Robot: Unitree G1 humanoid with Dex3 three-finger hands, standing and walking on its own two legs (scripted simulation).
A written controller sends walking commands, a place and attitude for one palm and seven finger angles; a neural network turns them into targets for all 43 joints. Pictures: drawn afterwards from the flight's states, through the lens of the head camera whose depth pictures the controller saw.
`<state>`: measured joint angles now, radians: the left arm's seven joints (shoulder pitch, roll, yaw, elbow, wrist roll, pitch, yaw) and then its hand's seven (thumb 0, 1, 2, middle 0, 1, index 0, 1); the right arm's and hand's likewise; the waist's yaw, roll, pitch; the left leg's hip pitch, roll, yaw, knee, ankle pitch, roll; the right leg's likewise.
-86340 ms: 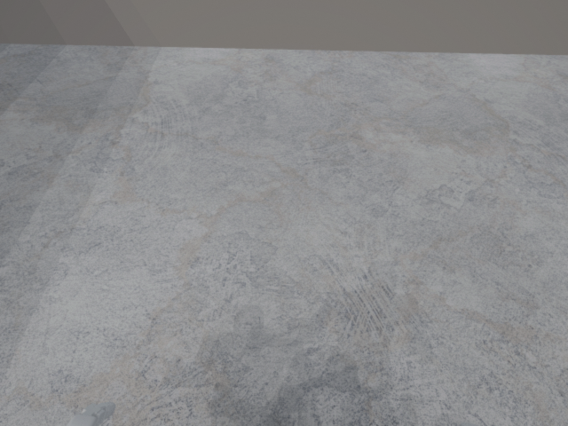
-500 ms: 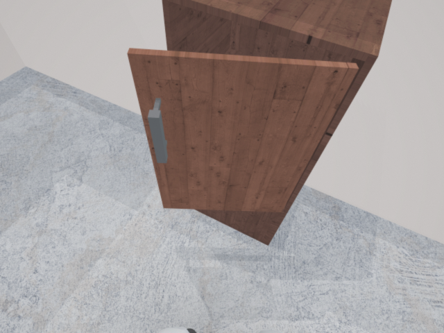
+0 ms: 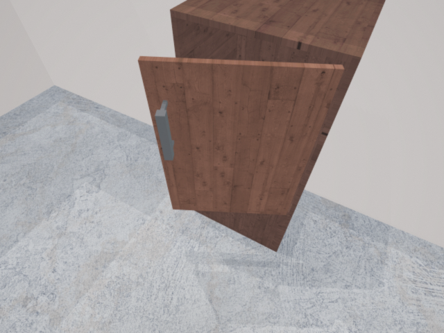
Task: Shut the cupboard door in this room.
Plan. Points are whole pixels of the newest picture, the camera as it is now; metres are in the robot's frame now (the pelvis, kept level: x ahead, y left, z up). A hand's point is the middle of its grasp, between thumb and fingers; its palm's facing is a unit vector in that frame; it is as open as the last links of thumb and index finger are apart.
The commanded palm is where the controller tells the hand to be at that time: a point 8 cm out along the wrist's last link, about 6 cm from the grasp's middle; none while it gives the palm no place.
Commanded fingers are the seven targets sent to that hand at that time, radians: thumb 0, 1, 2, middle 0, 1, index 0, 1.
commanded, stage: come to a stop and stand still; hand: left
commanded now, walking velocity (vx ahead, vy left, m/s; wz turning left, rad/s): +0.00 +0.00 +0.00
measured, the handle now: (167, 131) +0.55 +0.18 +0.02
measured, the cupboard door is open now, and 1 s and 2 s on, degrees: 26 26 26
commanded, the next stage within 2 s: look again from close up in 0.74 s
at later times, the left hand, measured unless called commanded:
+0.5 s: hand out of the picture +0.03 +0.18 -0.18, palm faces +0.00 -0.99 -0.17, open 7.4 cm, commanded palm none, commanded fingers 0.00 0.90 0.90 -0.20 -0.30 -0.20 -0.30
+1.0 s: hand out of the picture +0.01 +0.18 -0.18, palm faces -0.01 -0.98 -0.19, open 7.4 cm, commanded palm none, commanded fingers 0.00 0.90 0.90 -0.20 -0.30 -0.20 -0.30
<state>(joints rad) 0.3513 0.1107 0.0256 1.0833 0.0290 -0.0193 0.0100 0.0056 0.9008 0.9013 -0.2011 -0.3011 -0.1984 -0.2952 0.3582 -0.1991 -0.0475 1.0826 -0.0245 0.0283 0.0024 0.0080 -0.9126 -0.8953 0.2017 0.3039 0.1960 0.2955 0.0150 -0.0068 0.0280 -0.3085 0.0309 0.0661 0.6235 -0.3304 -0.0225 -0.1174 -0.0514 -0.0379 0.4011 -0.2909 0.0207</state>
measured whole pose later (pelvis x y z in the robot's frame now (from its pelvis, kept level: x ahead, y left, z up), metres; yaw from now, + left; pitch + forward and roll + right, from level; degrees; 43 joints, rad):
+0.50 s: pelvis +0.03 +0.01 +0.00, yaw -1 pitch +0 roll +0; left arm 0.26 0.15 0.00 1.15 0.01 -0.01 0.03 0.01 0.92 0.90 -0.20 -0.30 -0.19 -0.29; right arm 0.26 -0.14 0.01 1.15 -0.01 -0.01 -0.04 0.01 -0.93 -0.89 0.20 0.30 0.20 0.30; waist 0.00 -0.03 0.04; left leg -0.12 0.01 0.09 0.36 -0.24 0.01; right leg -0.11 -0.02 -0.03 0.39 -0.27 0.00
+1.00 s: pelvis +0.02 +0.02 -0.01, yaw -1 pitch -1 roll +0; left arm 0.30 0.13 -0.02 1.12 0.01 -0.04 0.05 0.01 0.91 0.90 -0.20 -0.30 -0.20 -0.29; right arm 0.27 -0.16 0.00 1.09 -0.01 -0.03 -0.04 0.01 -0.92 -0.89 0.20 0.30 0.20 0.30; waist -0.01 0.01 0.05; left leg -0.20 0.02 0.08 0.51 -0.30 0.02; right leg -0.16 -0.02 -0.05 0.49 -0.30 0.01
